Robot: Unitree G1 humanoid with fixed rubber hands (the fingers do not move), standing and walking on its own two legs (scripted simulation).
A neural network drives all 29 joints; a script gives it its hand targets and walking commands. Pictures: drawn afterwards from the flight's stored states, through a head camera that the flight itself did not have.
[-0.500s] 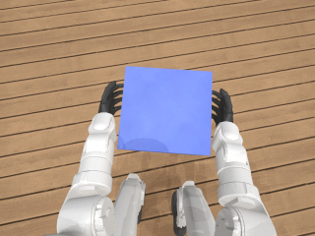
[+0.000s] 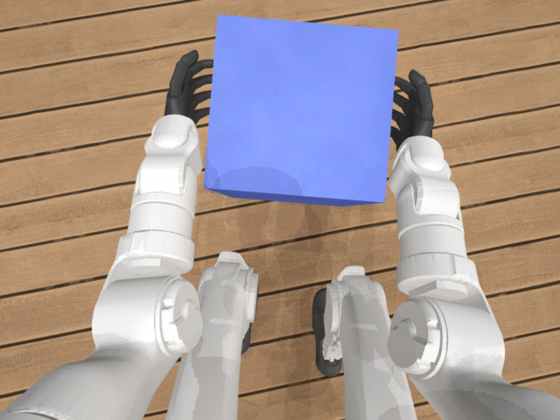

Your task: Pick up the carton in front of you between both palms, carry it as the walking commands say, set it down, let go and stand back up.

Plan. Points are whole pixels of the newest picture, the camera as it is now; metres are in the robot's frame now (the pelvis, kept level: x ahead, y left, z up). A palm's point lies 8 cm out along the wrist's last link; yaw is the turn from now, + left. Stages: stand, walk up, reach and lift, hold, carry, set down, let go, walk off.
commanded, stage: set down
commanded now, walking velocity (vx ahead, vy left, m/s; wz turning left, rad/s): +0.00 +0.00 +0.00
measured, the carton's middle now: (295, 134) +0.50 +0.03 -0.17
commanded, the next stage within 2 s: none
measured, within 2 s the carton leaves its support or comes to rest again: rests again in 0.94 s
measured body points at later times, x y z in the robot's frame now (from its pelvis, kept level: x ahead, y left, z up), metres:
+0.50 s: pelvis -0.01 +0.00 -0.10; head +0.35 +0.04 +0.16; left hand +0.53 +0.20 -0.26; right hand +0.54 -0.11 -0.26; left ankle +0.11 +0.11 -0.47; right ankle +0.08 -0.11 -0.47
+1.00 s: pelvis -0.02 +0.00 -0.14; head +0.35 +0.02 +0.12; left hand +0.54 +0.19 -0.31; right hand +0.54 -0.11 -0.31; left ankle +0.11 +0.11 -0.47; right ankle +0.08 -0.11 -0.47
